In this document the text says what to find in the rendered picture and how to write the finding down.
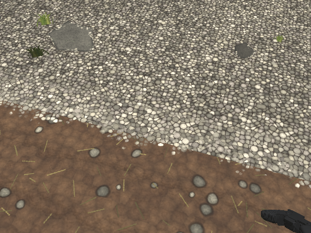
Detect robot right hand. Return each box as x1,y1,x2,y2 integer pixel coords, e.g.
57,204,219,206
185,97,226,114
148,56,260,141
260,209,311,233

